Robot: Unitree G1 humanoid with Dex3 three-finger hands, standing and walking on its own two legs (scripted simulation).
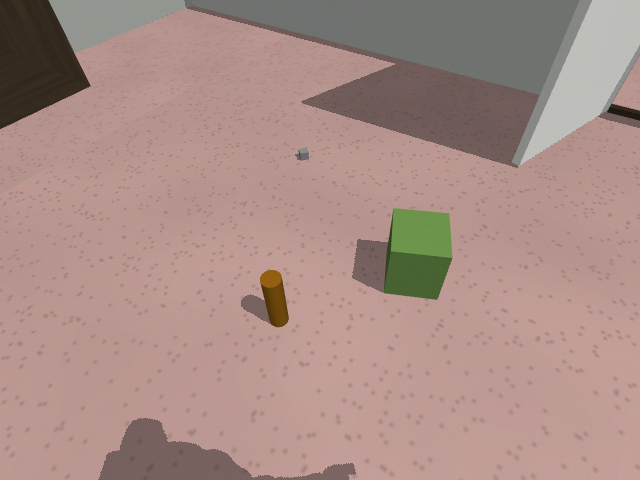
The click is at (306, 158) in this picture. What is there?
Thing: cube
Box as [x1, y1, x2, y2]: [298, 148, 308, 160]
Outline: 298,149 300,159 307,159 308,152 306,148
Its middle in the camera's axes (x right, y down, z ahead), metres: -0.09 -0.46 +2.05
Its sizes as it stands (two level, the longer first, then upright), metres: 0.044 0.044 0.044
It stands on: the floor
